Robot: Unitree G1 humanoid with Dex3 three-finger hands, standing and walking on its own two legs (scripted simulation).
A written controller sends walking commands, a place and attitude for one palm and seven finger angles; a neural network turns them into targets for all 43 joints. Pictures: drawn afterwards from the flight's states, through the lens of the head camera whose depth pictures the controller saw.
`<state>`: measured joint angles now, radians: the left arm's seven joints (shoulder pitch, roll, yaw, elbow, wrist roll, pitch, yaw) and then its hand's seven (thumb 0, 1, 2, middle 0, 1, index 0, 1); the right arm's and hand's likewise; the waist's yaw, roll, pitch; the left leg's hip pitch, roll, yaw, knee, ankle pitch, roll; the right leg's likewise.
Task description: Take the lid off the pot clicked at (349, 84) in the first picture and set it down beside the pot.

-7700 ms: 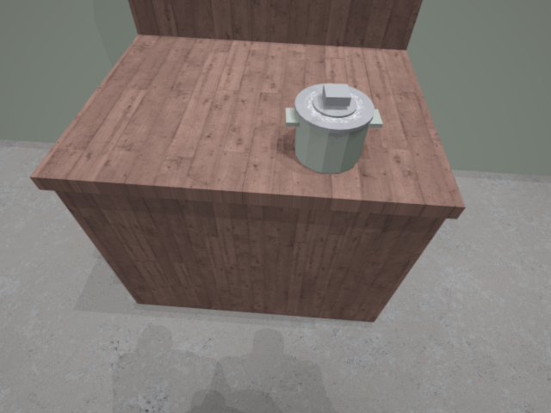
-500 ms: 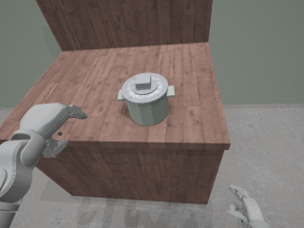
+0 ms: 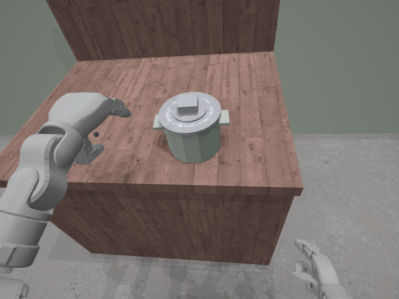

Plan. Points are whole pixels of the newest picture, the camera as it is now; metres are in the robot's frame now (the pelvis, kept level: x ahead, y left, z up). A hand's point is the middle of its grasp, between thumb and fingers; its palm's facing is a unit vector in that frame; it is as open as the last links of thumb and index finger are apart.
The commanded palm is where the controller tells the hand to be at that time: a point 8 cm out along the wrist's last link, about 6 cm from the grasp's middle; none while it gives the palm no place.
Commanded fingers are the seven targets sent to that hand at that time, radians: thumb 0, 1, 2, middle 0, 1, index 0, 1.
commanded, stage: move the open hand above the knob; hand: left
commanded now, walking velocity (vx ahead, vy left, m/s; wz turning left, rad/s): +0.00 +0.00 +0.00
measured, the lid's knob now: (188, 103) +0.54 +0.09 +0.10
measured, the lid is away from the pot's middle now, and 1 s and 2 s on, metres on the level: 0.00 0.00 0.00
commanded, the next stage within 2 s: none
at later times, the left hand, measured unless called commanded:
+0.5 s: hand (140, 127) +0.39 +0.16 +0.16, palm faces -0.17 +0.00 -0.99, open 9.9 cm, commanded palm +0.38 +0.17 +0.24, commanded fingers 0.00 -0.31 1.51 -0.86 -0.08 -0.86 -0.08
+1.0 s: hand (164, 96) +0.47 +0.12 +0.18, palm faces -0.14 -0.05 -0.99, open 10.0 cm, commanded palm +0.45 +0.12 +0.24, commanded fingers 0.00 -0.31 1.51 -0.86 -0.08 -0.86 -0.08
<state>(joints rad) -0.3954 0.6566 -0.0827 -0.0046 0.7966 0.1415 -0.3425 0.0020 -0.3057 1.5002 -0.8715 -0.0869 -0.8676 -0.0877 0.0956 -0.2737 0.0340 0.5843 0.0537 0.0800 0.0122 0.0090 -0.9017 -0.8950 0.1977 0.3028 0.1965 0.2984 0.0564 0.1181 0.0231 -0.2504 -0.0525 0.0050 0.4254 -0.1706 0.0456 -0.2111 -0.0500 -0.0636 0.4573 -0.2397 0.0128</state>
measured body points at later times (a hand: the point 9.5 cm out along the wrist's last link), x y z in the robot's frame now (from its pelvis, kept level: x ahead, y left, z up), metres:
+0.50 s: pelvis +0.02 -0.01 +0.00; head +0.04 -0.07 +0.44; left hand +0.39 +0.16 +0.21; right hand +0.22 -0.24 -0.11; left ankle +0.03 +0.09 -0.74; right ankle +0.00 -0.13 -0.74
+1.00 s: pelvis +0.02 -0.02 +0.00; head +0.04 -0.07 +0.44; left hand +0.47 +0.12 +0.23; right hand +0.18 -0.25 -0.13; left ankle +0.03 +0.09 -0.74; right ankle +0.00 -0.13 -0.74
